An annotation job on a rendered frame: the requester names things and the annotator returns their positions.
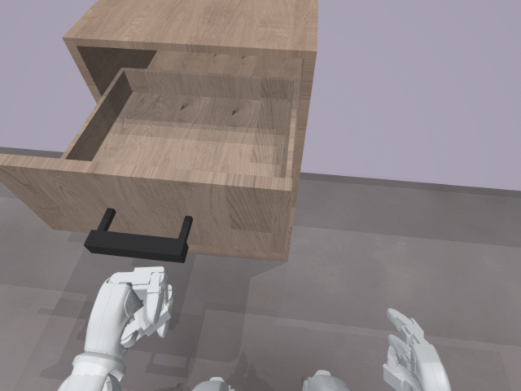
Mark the robot right thigh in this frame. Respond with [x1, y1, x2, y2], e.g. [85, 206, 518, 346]
[302, 375, 352, 391]

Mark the left robot forearm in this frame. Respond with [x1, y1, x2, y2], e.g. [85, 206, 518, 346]
[58, 352, 126, 391]

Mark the left robot hand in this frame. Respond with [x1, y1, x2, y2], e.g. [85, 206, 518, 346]
[84, 266, 175, 360]

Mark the handle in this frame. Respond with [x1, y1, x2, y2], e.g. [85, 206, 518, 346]
[84, 208, 193, 263]

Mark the cabinet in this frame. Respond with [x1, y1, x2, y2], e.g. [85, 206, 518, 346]
[62, 0, 318, 261]

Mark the right robot hand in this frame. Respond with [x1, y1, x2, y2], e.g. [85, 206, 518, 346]
[383, 308, 451, 391]

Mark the drawer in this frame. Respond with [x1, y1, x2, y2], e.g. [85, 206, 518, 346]
[0, 68, 300, 254]

